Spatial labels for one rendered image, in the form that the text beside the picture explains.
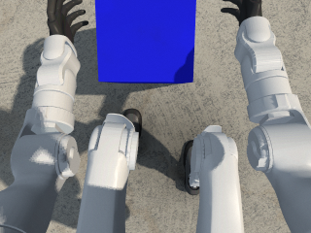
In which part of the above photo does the left robot forearm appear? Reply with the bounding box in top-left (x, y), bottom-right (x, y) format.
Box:
top-left (10, 34), bottom-right (81, 176)

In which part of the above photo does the carton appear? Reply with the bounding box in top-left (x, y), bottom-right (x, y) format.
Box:
top-left (94, 0), bottom-right (196, 83)

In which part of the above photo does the right robot forearm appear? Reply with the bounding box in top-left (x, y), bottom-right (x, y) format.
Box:
top-left (234, 16), bottom-right (311, 129)

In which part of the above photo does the right robot shin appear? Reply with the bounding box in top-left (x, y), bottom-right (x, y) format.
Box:
top-left (189, 125), bottom-right (238, 187)

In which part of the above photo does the robot left upper arm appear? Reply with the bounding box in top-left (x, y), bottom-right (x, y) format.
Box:
top-left (0, 133), bottom-right (81, 233)

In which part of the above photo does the right robot hand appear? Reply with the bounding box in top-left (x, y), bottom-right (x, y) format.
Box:
top-left (221, 0), bottom-right (262, 27)

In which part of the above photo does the robot left thigh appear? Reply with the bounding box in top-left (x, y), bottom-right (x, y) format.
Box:
top-left (76, 121), bottom-right (139, 233)

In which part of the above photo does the left robot hand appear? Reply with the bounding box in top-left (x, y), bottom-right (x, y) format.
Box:
top-left (47, 0), bottom-right (89, 45)

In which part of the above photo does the robot right upper arm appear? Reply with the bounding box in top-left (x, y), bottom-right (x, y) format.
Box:
top-left (246, 121), bottom-right (311, 233)

